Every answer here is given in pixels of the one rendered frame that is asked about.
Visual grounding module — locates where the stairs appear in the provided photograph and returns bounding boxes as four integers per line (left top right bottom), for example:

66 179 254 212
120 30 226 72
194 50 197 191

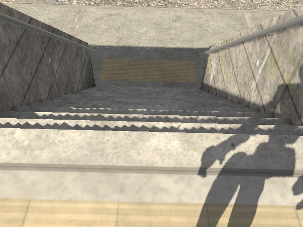
0 85 303 136

